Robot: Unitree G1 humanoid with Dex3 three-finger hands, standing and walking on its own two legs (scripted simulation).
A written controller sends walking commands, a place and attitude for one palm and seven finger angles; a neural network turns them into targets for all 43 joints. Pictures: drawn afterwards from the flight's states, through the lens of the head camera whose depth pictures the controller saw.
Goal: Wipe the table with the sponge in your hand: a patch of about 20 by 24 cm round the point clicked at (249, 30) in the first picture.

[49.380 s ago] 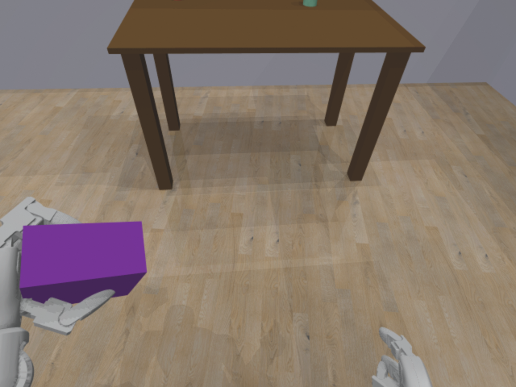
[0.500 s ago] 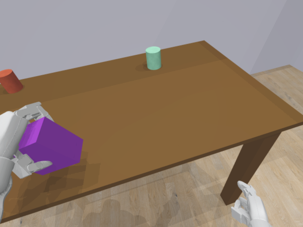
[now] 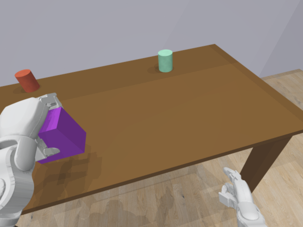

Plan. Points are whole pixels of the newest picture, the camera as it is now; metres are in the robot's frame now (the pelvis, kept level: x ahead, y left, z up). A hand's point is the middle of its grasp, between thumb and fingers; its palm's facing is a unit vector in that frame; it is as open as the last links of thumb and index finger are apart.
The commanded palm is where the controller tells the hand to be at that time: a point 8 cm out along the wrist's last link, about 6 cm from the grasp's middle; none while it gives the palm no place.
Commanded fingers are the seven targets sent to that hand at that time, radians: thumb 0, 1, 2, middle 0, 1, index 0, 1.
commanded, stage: turn the palm down, sponge in hand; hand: left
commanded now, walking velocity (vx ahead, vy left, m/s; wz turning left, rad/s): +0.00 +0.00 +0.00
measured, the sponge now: (55, 140) +0.24 +0.28 +0.14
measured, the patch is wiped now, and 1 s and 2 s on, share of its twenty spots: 0.00 0.00 0.00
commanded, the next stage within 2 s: move the sponge above the wiping area in 0.62 s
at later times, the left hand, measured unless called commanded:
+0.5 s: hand (47, 131) +0.24 +0.28 +0.18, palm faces +0.21 -0.07 -0.98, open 10.4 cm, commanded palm +0.19 +0.27 +0.25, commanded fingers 0.00 0.10 1.30 -1.20 -1.60 -1.20 -1.60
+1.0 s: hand (52, 135) +0.24 +0.27 +0.17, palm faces +0.17 -0.07 -0.98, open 10.4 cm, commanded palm +0.19 +0.27 +0.24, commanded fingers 0.00 0.10 1.30 -1.20 -1.60 -1.20 -1.60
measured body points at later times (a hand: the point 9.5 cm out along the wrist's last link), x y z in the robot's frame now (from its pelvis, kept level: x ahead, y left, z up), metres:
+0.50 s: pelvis -0.01 -0.01 +0.00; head -0.03 -0.06 +0.45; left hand +0.22 +0.28 +0.24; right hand +0.26 -0.20 -0.07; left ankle +0.03 +0.10 -0.74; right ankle +0.04 -0.09 -0.74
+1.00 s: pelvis +0.00 -0.01 +0.00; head -0.02 -0.07 +0.45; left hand +0.22 +0.27 +0.23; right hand +0.27 -0.20 -0.07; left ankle +0.03 +0.10 -0.74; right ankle +0.04 -0.09 -0.74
